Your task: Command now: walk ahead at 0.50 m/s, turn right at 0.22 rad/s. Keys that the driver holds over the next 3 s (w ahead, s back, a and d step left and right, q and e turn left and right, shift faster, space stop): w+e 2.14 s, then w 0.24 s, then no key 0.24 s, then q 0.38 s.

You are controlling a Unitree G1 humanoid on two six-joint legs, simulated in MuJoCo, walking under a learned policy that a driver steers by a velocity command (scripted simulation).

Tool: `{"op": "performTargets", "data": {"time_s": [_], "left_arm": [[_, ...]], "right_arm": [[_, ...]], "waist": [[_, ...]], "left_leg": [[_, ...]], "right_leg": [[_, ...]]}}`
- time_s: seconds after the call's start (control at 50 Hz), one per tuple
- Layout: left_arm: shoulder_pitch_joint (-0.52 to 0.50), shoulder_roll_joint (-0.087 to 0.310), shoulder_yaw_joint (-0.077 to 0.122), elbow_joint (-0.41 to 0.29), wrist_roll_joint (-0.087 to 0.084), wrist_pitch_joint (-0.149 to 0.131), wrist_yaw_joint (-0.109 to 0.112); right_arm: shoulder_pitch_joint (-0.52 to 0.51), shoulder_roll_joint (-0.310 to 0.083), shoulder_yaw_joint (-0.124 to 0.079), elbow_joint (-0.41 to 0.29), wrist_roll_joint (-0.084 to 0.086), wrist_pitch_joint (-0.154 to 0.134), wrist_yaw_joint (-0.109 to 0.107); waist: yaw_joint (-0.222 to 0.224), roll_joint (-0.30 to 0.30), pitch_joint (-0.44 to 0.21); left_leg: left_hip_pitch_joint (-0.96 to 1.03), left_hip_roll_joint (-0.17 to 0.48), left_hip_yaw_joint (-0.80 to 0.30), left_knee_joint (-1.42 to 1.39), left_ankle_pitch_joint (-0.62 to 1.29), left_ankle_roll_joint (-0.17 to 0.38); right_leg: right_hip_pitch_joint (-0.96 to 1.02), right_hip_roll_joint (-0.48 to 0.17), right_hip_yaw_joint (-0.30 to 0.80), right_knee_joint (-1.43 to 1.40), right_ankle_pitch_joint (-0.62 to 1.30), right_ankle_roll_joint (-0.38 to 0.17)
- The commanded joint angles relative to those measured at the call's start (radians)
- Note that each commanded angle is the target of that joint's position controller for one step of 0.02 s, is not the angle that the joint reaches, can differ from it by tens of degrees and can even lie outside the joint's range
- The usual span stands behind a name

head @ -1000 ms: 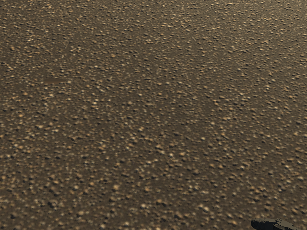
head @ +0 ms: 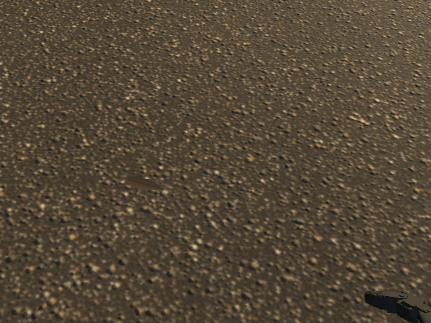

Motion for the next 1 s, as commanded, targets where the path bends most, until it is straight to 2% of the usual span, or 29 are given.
{"op": "performTargets", "data": {"time_s": [0.02, 0.04, 0.06, 0.08, 0.14, 0.22, 0.28, 0.34, 0.38, 0.42, 0.44, 0.46, 0.48, 0.5, 0.52, 0.54, 0.56, 0.58, 0.6, 0.66, 0.7, 0.76, 0.82, 0.88, 0.92, 0.94, 0.96, 0.98, 1.0], "left_arm": [[-0.068, 0.141, 0.020, -0.102, -0.022, -0.043, -0.004], [-0.107, 0.128, 0.021, -0.104, -0.012, -0.036, 0.003], [-0.125, 0.115, 0.024, -0.105, 0.002, -0.026, 0.007], [-0.110, 0.097, 0.025, -0.102, 0.004, -0.012, 0.007], [-0.116, 0.045, 0.020, -0.115, -0.003, 0.018, 0.005], [-0.204, 0.035, 0.015, -0.150, 0.006, 0.022, -0.009], [-0.321, 0.021, 0.001, -0.189, 0.013, 0.021, -0.030], [-0.411, 0.021, -0.007, -0.235, 0.012, 0.024, -0.049], [-0.440, 0.034, -0.005, -0.264, 0.010, 0.025, -0.063], [-0.407, 0.067, 0.010, -0.278, 0.008, 0.028, -0.071], [-0.337, 0.095, 0.024, -0.269, 0.006, 0.030, -0.072], [-0.196, 0.139, 0.050, -0.237, 0.003, 0.031, -0.067], [-0.029, 0.217, 0.086, -0.196, 0.006, 0.037, -0.049], [-0.002, 0.331, 0.106, -0.191, -0.001, 0.036, -0.037], [0.042, 0.284, 0.085, -0.219, 0.013, 0.029, -0.034], [0.011, 0.221, 0.068, -0.217, 0.025, 0.021, -0.031], [-0.057, 0.182, 0.058, -0.229, 0.016, 0.013, -0.029], [-0.138, 0.144, 0.046, -0.246, 0.012, 0.009, -0.027], [-0.185, 0.118, 0.036, -0.265, 0.023, 0.006, -0.024], [-0.189, 0.137, 0.038, -0.277, 0.022, 0.002, -0.012], [-0.161, 0.168, 0.047, -0.273, 0.018, 0.002, 0.000], [-0.121, 0.174, 0.050, -0.268, 0.010, 0.011, 0.009], [-0.066, 0.174, 0.051, -0.255, 0.005, 0.019, 0.009], [-0.041, 0.163, 0.049, -0.252, 0.005, 0.028, 0.014], [-0.060, 0.157, 0.048, -0.262, 0.009, 0.034, 0.017], [-0.068, 0.125, 0.037, -0.272, 0.014, 0.032, 0.016], [-0.071, 0.065, 0.015, -0.293, 0.025, 0.027, 0.012], [0.066, 0.020, -0.001, -0.323, -0.005, 0.018, 0.012], [0.062, 0.126, 0.015, -0.301, -0.015, 0.018, 0.016]], "right_arm": [[0.344, -0.164, -0.056, 0.043, 0.001, -0.004, -0.012], [0.270, -0.129, -0.044, 0.038, 0.000, -0.008, -0.010], [0.216, -0.097, -0.036, 0.038, -0.004, -0.011, -0.006], [0.188, -0.079, -0.031, 0.045, -0.010, -0.019, -0.004], [0.185, -0.091, -0.038, 0.078, -0.012, -0.037, -0.008], [0.204, -0.125, -0.047, 0.111, -0.017, -0.036, -0.025], [0.232, -0.149, -0.051, 0.129, -0.009, -0.032, -0.036], [0.291, -0.169, -0.057, 0.157, 0.003, -0.017, -0.041], [0.305, -0.185, -0.062, 0.167, 0.012, -0.001, -0.043], [0.293, -0.219, -0.069, 0.162, 0.016, 0.016, -0.051], [0.285, -0.237, -0.073, 0.158, 0.016, 0.026, -0.055], [0.266, -0.245, -0.072, 0.152, 0.019, 0.034, -0.058], [0.267, -0.237, -0.066, 0.137, 0.012, 0.031, -0.064], [0.363, -0.074, -0.016, 0.085, -0.029, 0.005, -0.044], [0.283, -0.119, -0.012, 0.062, 0.011, -0.045, -0.027], [0.175, -0.168, -0.026, 0.034, 0.050, -0.070, -0.017], [0.151, -0.162, -0.020, 0.031, 0.044, -0.081, -0.021], [0.146, -0.167, -0.027, 0.043, 0.017, -0.079, -0.031], [0.160, -0.181, -0.037, 0.046, 0.001, -0.067, -0.034], [0.167, -0.149, -0.035, 0.034, -0.012, -0.031, -0.036], [0.098, -0.125, -0.025, 0.008, -0.018, -0.022, -0.038], [-0.015, -0.100, -0.011, -0.021, -0.014, -0.024, -0.027], [-0.089, -0.117, -0.011, -0.049, 0.005, -0.032, -0.014], [-0.096, -0.157, -0.023, -0.061, 0.010, -0.047, -0.001], [-0.017, -0.175, -0.034, -0.042, 0.011, -0.059, 0.000], [0.078, -0.201, -0.048, -0.021, 0.002, -0.064, -0.005], [0.230, -0.256, -0.064, -0.006, -0.015, -0.067, -0.013], [0.324, -0.335, -0.082, 0.029, -0.026, -0.052, -0.011], [0.310, -0.248, -0.065, 0.019, -0.002, -0.045, -0.006]], "waist": [[-0.185, 0.177, -0.193], [-0.154, 0.127, -0.132], [-0.126, 0.122, -0.077], [-0.094, 0.130, -0.050], [-0.061, 0.094, -0.015], [-0.069, 0.069, 0.019], [-0.108, 0.059, 0.059], [-0.139, 0.048, 0.088], [-0.135, 0.060, 0.090], [-0.097, 0.096, 0.042], [-0.054, 0.117, -0.006], [0.026, 0.114, -0.075], [0.100, 0.056, -0.165], [-0.008, -0.231, -0.256], [0.040, -0.155, -0.417], [0.063, -0.098, -0.294], [0.024, -0.027, -0.196], [-0.025, 0.021, -0.121], [-0.064, 0.011, -0.096], [-0.100, 0.002, -0.055], [-0.083, -0.010, -0.028], [-0.035, -0.046, -0.009], [-0.002, -0.068, -0.004], [-0.011, -0.085, -0.012], [-0.062, -0.113, -0.029], [-0.110, -0.108, -0.084], [-0.175, -0.011, -0.208], [-0.119, 0.326, -0.330], [-0.138, 0.264, -0.275]], "left_leg": [[0.711, 0.375, -0.523, -0.252, -0.139, 0.210], [0.586, 0.329, -0.411, -0.284, -0.067, 0.179], [0.486, 0.294, -0.328, -0.322, -0.008, 0.159], [0.416, 0.272, -0.263, -0.356, 0.044, 0.142], [0.359, 0.267, -0.141, -0.402, 0.195, 0.134], [0.359, 0.249, 0.001, -0.421, 0.264, 0.116], [0.356, 0.239, 0.085, -0.439, 0.244, 0.094], [0.467, 0.270, 0.124, -0.407, 0.283, 0.083], [0.544, 0.291, 0.146, -0.351, 0.399, 0.069], [0.586, 0.295, 0.171, -0.230, 0.724, 0.048], [0.590, 0.291, 0.182, -0.116, 0.873, 0.036], [0.541, 0.265, 0.200, 0.071, 0.913, 0.013], [0.333, 0.225, 0.203, 0.346, 0.705, -0.031], [-0.153, 0.030, 0.148, 0.739, -0.258, -0.108], [-0.289, -0.047, -0.103, 0.889, -0.445, -0.095], [-0.383, 0.013, -0.140, 0.885, -0.358, -0.066], [-0.366, 0.061, -0.136, 0.798, -0.272, -0.048], [-0.296, 0.096, -0.130, 0.704, -0.225, -0.053], [-0.209, 0.120, -0.135, 0.648, -0.197, -0.058], [-0.137, 0.121, -0.109, 0.509, -0.156, -0.094], [-0.137, 0.102, -0.091, 0.368, -0.038, -0.118], [-0.063, 0.050, -0.080, 0.122, 0.183, -0.122], [-0.017, 0.017, -0.092, 0.012, 0.243, -0.120], [-0.002, 0.006, -0.119, -0.058, 0.148, -0.095], [0.106, -0.001, -0.103, -0.106, 0.092, -0.062], [0.258, 0.023, -0.109, -0.119, 0.088, -0.030], [0.506, 0.187, -0.260, -0.103, 0.036, 0.036], [0.811, 0.413, -0.718, -0.194, -0.182, 0.205], [0.790, 0.432, -0.824, -0.245, -0.412, 0.202]], "right_leg": [[-0.651, -0.025, 0.087, 0.474, 0.027, -0.041], [-0.610, -0.063, 0.074, 0.436, 0.114, -0.038], [-0.574, -0.082, 0.079, 0.389, 0.173, -0.034], [-0.522, -0.099, 0.089, 0.364, 0.214, -0.033], [-0.521, -0.098, 0.096, 0.310, 0.288, -0.021], [-0.550, -0.079, 0.090, 0.114, 0.483, -0.011], [-0.500, -0.063, 0.017, -0.056, 0.599, -0.021], [-0.526, -0.053, -0.020, -0.147, 0.571, -0.041], [-0.526, -0.034, -0.053, -0.181, 0.483, -0.066], [-0.423, 0.027, -0.116, -0.184, 0.370, -0.103], [-0.324, 0.066, -0.142, -0.178, 0.315, -0.125], [-0.132, 0.108, -0.153, -0.232, 0.340, -0.157], [0.175, 0.072, -0.035, -0.266, 0.385, -0.204], [0.562, -0.204, 0.510, -0.314, 0.299, -0.393], [0.664, -0.295, 0.839, -0.499, 0.172, -0.459], [0.596, -0.266, 0.697, -0.523, 0.224, -0.392], [0.446, -0.222, 0.566, -0.519, 0.298, -0.352], [0.278, -0.183, 0.464, -0.527, 0.402, -0.325], [0.159, -0.157, 0.402, -0.549, 0.486, -0.317], [-0.001, -0.121, 0.326, -0.593, 0.579, -0.315], [-0.057, -0.088, 0.269, -0.602, 0.590, -0.295], [-0.107, -0.026, 0.218, -0.585, 0.488, -0.237], [-0.082, -0.045, 0.275, -0.552, 0.394, -0.219], [0.016, -0.078, 0.372, -0.458, 0.351, -0.205], [0.029, -0.070, 0.405, -0.379, 0.379, -0.181], [-0.004, -0.026, 0.378, -0.278, 0.421, -0.151], [-0.123, 0.035, 0.292, -0.008, 0.324, -0.110], [-0.466, 0.164, 0.155, 0.303, -0.086, -0.042], [-0.603, 0.079, 0.168, 0.448, -0.083, -0.026]]}}
Next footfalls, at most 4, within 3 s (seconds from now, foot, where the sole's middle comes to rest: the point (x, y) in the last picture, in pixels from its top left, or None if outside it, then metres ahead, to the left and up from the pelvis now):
0.48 right None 0.40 -0.17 -0.76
0.96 left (266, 244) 0.73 -0.09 -0.76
1.48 right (383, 246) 0.75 -0.48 -0.76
1.94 left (403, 173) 1.07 -0.62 -0.76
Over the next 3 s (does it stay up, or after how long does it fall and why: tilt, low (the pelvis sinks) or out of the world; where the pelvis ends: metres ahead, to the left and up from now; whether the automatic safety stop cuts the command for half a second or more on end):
stays up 0.99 -0.90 0.01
